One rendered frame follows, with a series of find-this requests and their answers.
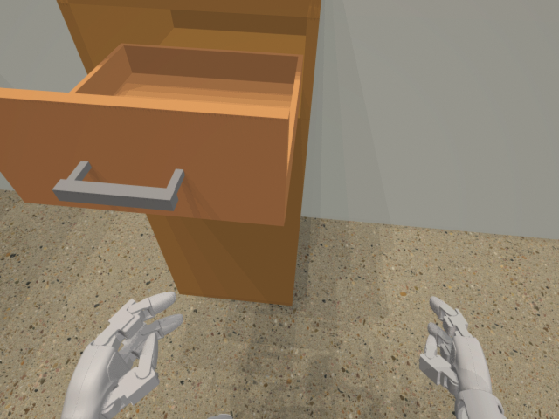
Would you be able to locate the cabinet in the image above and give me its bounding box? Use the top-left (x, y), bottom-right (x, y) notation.
top-left (57, 0), bottom-right (321, 306)

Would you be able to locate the drawer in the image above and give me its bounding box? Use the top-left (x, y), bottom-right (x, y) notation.
top-left (0, 43), bottom-right (303, 226)

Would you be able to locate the robot right forearm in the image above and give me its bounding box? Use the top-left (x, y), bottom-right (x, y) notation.
top-left (454, 389), bottom-right (507, 419)

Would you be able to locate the robot left hand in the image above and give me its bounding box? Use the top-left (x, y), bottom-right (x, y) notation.
top-left (60, 292), bottom-right (183, 419)

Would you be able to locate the robot right hand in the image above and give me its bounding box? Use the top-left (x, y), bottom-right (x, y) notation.
top-left (419, 296), bottom-right (493, 399)

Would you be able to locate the handle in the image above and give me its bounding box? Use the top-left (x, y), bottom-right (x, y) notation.
top-left (52, 161), bottom-right (185, 211)

